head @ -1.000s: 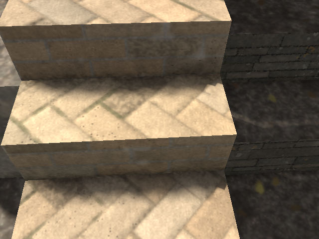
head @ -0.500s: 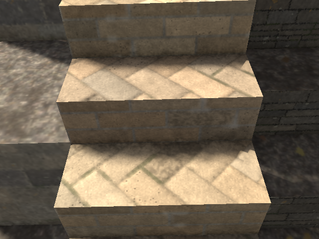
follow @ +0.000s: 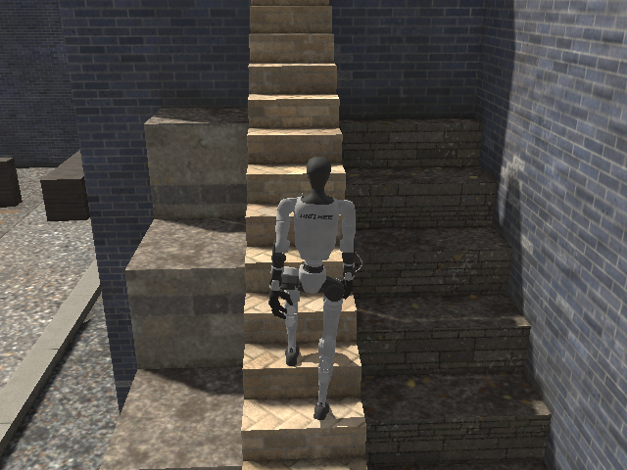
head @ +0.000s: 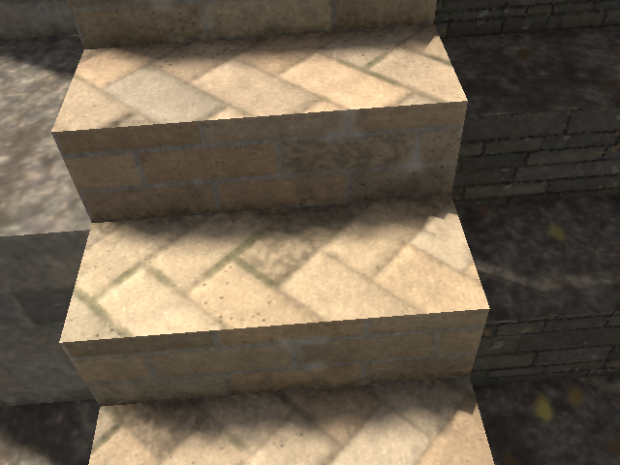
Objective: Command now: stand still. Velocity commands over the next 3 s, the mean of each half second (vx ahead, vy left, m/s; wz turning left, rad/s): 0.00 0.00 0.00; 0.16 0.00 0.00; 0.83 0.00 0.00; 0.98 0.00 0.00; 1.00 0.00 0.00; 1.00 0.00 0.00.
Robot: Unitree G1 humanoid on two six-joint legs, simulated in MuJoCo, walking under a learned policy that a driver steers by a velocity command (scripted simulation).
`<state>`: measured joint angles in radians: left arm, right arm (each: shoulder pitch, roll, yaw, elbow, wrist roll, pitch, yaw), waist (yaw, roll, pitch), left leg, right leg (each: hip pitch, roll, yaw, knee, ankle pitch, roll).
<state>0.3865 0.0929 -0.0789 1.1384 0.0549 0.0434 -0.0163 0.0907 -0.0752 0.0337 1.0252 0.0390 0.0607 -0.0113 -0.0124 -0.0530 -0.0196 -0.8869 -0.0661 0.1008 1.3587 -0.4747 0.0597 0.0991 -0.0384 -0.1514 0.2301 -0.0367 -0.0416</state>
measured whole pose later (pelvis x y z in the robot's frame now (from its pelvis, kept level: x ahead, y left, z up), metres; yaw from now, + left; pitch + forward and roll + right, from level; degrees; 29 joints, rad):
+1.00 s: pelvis +0.02 +0.05 -0.04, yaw -5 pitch +3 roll +4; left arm 0.46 0.16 -0.08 1.08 0.05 0.03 0.05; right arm 0.08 -0.09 0.08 0.79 0.07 -0.01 0.03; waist -0.03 -0.07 -0.05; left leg -1.12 -0.03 0.04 2.06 -0.56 0.10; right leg 0.12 -0.10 -0.25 0.17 -0.33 0.02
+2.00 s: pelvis +0.40 +0.06 +0.34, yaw +0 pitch +0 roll +0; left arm 0.47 0.11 -0.09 1.01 0.06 -0.10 -0.04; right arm -0.06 -0.10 0.12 0.59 0.05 -0.12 0.09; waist -0.01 0.01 -0.15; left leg -1.40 -0.06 -0.14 2.46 -0.19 0.10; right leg -0.23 -0.09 -0.10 0.55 -0.33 -0.01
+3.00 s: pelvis +0.92 +0.12 +0.72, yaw +2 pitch +3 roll +0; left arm 0.48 0.04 -0.11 1.17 0.02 -0.05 -0.06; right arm -0.06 -0.04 0.17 0.65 0.02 -0.14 0.09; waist -0.05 0.00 -0.14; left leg -1.45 -0.05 -0.15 2.30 -0.16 0.18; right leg -0.18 0.05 -0.10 0.53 -0.40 -0.07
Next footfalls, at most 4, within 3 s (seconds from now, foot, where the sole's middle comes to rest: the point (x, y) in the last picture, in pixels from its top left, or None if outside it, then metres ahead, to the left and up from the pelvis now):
1.08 left None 0.14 0.17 -0.63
1.64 right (391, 462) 0.41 -0.08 -0.43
2.18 left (175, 271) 0.65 0.25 -0.24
2.68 right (292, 81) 0.88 0.05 -0.04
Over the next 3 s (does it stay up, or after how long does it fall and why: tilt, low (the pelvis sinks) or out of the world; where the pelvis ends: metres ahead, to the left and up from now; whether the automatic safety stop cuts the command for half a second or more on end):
stays up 0.92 0.12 0.72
